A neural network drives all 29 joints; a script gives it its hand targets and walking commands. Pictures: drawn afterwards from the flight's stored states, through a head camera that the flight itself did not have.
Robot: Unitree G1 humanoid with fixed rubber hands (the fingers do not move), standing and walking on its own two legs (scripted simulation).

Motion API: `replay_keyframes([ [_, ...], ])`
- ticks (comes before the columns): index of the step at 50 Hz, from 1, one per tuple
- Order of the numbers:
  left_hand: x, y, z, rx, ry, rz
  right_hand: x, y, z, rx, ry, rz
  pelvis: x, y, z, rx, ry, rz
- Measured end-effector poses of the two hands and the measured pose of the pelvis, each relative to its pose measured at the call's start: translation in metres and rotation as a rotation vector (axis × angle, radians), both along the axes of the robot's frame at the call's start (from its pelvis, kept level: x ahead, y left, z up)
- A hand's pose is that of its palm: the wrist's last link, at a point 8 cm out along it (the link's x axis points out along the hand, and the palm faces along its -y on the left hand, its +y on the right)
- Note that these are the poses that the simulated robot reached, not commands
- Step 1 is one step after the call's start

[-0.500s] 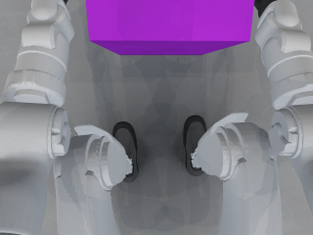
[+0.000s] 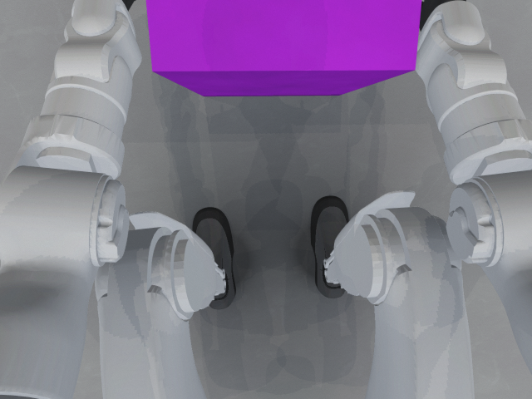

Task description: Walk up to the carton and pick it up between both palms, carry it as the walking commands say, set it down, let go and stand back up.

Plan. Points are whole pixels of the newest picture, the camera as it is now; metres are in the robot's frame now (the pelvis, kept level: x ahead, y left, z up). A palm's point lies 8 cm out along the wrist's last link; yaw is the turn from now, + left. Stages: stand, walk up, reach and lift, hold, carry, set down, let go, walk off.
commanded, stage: reach and lift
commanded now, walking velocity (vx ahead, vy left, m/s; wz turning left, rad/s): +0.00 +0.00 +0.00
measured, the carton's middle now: (276, 13) +0.55 -0.02 -0.23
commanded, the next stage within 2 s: none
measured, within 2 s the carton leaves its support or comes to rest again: leaves its support in 1.02 s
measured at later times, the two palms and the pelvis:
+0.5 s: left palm out of the picture +0.56 +0.14 -0.17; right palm (429, 3) +0.53 -0.19 -0.17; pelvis +0.00 +0.00 +0.01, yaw +0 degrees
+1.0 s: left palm out of the picture +0.56 +0.14 -0.16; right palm out of the picture +0.53 -0.19 -0.16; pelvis +0.00 +0.00 -0.02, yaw +0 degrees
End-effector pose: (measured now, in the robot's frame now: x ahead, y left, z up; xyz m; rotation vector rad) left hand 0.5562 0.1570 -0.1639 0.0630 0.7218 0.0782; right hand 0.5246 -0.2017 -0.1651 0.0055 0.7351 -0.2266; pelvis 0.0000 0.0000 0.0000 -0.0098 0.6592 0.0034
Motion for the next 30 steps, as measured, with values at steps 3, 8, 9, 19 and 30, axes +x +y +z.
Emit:
replay_keyframes([
  [3,0.000,-0.006,-0.001,-0.004,-0.001,-0.008,0.001,0.006,-0.001,0.004,-0.001,0.008,0.000,0.000,0.001,0.000,0.002,0.000],
  [8,0.000,-0.015,-0.003,-0.009,-0.003,-0.020,0.002,0.011,-0.002,0.004,-0.003,0.016,0.000,0.000,0.002,-0.002,0.004,-0.001],
  [9,0.000,-0.015,-0.003,-0.005,-0.004,-0.016,0.002,0.011,-0.002,0.002,-0.003,0.017,0.001,0.000,0.002,-0.002,0.004,-0.001],
  [19,0.000,-0.015,-0.003,0.013,-0.008,-0.027,0.003,0.012,-0.002,-0.001,-0.005,0.035,0.002,0.000,0.005,-0.001,0.009,-0.005],
  [30,0.004,-0.016,-0.002,0.004,0.008,-0.021,0.006,0.012,-0.001,0.012,0.007,0.029,0.001,0.000,0.003,0.002,0.001,-0.005],
])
